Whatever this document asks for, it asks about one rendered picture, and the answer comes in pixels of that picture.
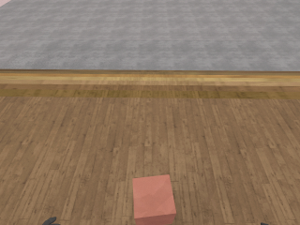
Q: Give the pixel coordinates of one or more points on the carton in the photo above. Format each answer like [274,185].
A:
[153,200]

